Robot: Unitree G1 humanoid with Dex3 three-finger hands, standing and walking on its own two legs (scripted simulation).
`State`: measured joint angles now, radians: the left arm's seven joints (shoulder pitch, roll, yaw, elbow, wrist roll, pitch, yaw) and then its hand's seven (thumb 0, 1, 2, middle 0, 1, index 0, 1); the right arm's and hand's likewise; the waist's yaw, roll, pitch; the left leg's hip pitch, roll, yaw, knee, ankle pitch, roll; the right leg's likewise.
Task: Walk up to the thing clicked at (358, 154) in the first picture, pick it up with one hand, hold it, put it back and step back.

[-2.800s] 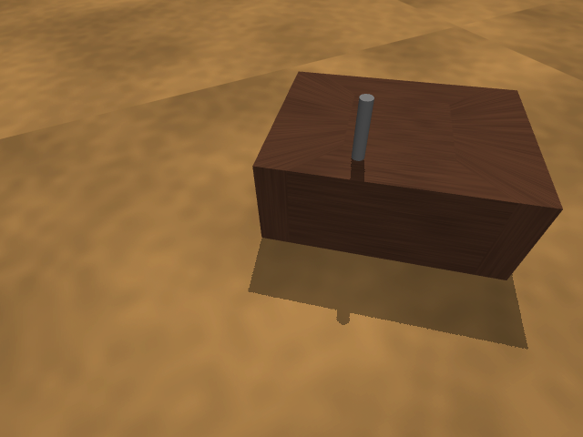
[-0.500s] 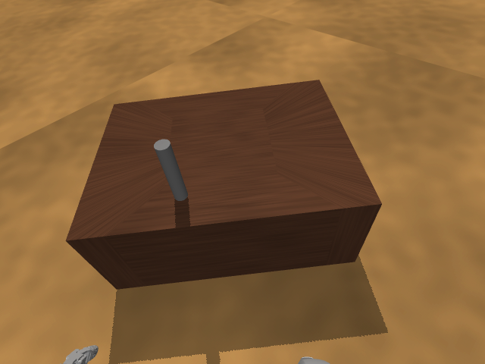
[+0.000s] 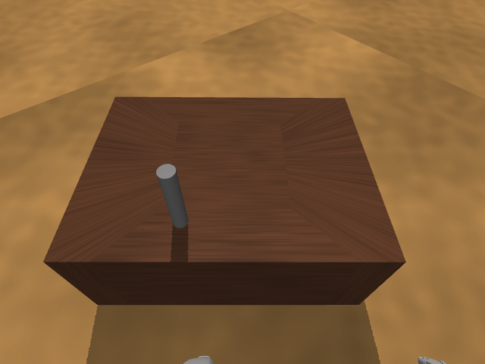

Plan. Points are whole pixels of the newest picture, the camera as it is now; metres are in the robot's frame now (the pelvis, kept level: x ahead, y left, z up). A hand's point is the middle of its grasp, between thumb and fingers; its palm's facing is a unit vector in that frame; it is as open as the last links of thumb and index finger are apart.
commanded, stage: walk up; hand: left
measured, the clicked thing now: (174, 199) +0.56 +0.23 -0.21
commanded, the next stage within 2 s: stand in 1.88 s
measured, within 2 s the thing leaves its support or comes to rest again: neither
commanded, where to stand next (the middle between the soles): +0.11 +0.01 m, yaw +1 degrees
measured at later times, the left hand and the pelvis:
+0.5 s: hand out of the picture +0.11 +0.26 -0.12, palm faces +0.00 -0.88 -0.48, open 7.4 cm; pelvis +0.04 -0.02 +0.00, yaw +1 degrees
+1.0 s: hand out of the picture +0.07 +0.26 -0.15, palm faces +0.04 -0.94 -0.33, open 7.4 cm; pelvis +0.02 +0.00 +0.01, yaw +3 degrees
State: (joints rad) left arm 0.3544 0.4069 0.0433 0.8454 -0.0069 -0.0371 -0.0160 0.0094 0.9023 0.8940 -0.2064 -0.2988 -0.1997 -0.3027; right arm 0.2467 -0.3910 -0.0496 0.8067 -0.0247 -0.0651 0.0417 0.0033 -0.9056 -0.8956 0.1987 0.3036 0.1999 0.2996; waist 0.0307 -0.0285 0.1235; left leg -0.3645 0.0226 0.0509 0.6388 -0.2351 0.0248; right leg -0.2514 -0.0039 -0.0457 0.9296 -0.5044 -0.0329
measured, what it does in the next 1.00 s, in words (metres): steps on the spot: right foot, then left foot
